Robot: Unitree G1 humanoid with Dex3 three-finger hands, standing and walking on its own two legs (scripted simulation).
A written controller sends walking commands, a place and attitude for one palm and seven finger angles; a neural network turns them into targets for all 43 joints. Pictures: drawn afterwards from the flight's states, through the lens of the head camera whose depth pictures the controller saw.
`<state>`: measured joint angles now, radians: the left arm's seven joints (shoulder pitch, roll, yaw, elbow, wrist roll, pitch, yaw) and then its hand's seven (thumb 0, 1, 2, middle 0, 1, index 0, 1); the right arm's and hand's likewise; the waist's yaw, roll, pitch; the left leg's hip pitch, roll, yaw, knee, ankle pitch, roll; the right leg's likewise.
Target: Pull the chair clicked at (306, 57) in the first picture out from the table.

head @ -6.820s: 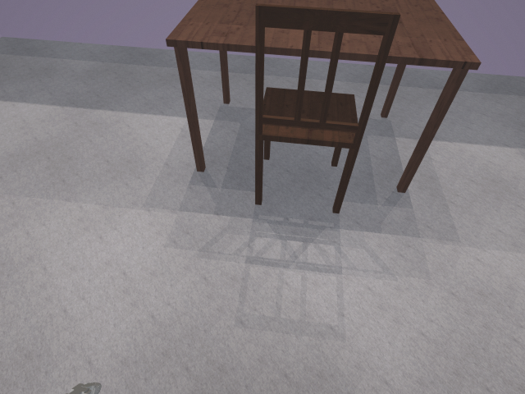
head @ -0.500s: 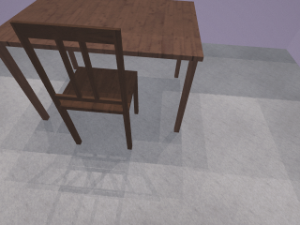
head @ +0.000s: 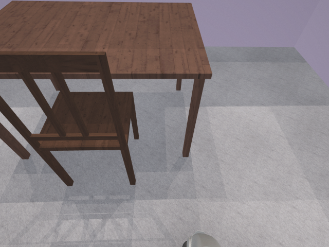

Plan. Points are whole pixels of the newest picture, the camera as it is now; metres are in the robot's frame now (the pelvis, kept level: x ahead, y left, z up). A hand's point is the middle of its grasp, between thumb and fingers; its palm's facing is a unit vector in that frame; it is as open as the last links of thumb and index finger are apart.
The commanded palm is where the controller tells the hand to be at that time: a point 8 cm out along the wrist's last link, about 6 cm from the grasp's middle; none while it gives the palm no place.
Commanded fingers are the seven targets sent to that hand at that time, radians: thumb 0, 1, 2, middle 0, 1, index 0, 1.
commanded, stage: take the last steps up to it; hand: left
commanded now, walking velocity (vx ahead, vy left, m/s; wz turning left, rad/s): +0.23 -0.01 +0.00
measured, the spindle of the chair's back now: (46, 108) +0.58 +0.45 -0.07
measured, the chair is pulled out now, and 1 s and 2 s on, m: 0.00 0.00 0.00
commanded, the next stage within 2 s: come to a stop and stand still in 0.18 s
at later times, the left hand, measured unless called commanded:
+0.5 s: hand out of the picture +0.14 +0.16 -0.18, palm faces +0.10 -0.98 -0.17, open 7.3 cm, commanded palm none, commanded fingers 0.00 0.90 0.90 -0.20 -0.30 -0.20 -0.30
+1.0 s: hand out of the picture +0.11 +0.12 -0.15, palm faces +0.07 -0.97 -0.24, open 7.4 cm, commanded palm none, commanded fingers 0.00 0.90 0.90 -0.20 -0.30 -0.20 -0.30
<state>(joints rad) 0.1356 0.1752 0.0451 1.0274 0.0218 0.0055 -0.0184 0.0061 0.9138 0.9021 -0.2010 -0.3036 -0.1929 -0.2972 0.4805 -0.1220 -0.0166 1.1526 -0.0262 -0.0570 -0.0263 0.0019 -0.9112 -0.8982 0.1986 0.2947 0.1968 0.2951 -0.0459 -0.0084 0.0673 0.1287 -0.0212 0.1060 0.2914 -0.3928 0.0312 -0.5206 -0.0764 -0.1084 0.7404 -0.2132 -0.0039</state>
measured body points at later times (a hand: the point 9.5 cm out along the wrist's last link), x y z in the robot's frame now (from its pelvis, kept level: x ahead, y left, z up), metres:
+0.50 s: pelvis +0.15 -0.01 +0.00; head +0.15 +0.01 +0.45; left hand +0.14 +0.21 -0.17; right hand +0.21 -0.24 -0.14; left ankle +0.21 +0.11 -0.73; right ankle +0.14 -0.11 -0.73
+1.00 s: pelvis +0.11 -0.06 +0.01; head +0.10 -0.09 +0.46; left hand +0.11 +0.17 -0.13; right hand +0.14 -0.30 -0.15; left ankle +0.12 +0.09 -0.69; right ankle +0.10 -0.16 -0.73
